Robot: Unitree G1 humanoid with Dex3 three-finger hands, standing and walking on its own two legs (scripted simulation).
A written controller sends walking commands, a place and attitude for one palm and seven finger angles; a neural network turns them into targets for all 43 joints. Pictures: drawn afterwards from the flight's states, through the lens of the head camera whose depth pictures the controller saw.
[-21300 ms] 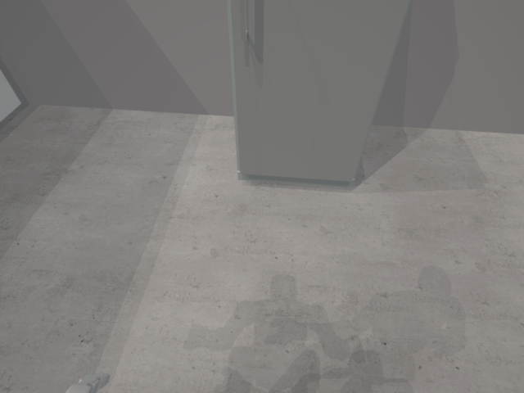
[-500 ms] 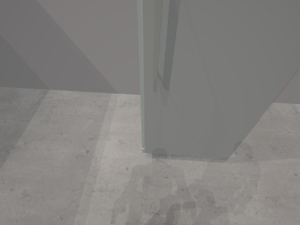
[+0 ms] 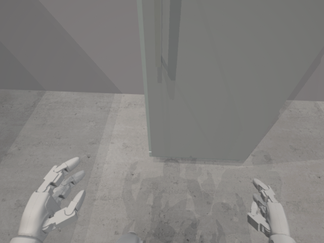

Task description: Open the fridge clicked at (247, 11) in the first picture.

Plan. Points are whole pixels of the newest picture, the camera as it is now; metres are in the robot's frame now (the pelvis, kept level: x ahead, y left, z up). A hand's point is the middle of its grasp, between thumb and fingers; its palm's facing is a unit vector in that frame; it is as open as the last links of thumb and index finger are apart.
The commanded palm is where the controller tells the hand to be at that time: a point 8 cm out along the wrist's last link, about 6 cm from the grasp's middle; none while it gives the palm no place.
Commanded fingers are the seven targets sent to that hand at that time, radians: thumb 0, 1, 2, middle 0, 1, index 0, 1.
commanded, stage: raise the hand to about handle height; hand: left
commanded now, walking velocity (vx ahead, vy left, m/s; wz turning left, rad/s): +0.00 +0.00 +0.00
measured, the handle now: out of the picture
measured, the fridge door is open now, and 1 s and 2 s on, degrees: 0 0 0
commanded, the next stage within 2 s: move the hooked fingers beside the handle in 1.70 s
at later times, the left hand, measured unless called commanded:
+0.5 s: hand (29, 170) +0.22 +0.27 +0.13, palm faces +0.12 -0.99 -0.07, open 11.5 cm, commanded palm +0.19 +0.31 +0.14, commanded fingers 0.00 -0.17 0.44 -0.28 -0.99 -0.28 -0.99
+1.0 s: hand out of the picture +0.24 +0.31 +0.21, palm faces +0.11 -0.99 -0.08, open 13.9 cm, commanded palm +0.21 +0.36 +0.23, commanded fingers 0.00 -0.50 0.30 -0.30 -1.20 -0.30 -1.20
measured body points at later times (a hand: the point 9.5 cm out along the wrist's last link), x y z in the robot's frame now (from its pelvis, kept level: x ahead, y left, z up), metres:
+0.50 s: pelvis +0.00 +0.02 +0.03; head +0.01 +0.01 +0.48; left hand +0.21 +0.32 +0.14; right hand +0.14 -0.23 -0.06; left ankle +0.04 +0.15 -0.68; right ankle -0.02 -0.08 -0.68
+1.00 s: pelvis -0.01 +0.04 +0.05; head -0.01 +0.04 +0.50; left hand +0.23 +0.36 +0.21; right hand +0.21 -0.16 -0.01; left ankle +0.04 +0.15 -0.68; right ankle -0.02 -0.08 -0.68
